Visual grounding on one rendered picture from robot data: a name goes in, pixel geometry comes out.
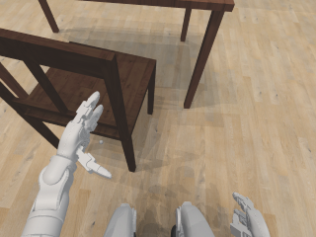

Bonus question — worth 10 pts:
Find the table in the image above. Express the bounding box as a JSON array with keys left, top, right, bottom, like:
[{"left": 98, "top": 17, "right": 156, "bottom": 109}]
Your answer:
[{"left": 0, "top": 0, "right": 235, "bottom": 109}]

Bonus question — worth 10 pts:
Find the left robot thigh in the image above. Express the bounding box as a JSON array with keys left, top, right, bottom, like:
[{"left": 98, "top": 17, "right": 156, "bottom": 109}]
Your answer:
[{"left": 103, "top": 206, "right": 137, "bottom": 237}]

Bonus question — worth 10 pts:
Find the robot right shin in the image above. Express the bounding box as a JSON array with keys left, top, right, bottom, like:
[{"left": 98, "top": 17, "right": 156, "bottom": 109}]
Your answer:
[{"left": 176, "top": 201, "right": 192, "bottom": 237}]

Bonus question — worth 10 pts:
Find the robot right hand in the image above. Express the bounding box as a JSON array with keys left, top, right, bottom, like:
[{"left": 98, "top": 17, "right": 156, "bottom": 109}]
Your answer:
[{"left": 230, "top": 192, "right": 271, "bottom": 237}]

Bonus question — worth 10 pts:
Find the robot left hand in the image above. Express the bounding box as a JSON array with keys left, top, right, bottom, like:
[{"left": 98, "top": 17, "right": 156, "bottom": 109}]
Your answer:
[{"left": 56, "top": 91, "right": 113, "bottom": 179}]

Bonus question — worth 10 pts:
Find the chair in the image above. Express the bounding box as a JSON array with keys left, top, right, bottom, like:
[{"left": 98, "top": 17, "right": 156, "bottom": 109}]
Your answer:
[{"left": 0, "top": 28, "right": 157, "bottom": 173}]

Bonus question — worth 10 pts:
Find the left robot forearm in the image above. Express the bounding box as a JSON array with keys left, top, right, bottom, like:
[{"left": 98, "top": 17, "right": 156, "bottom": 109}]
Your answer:
[{"left": 21, "top": 155, "right": 77, "bottom": 237}]

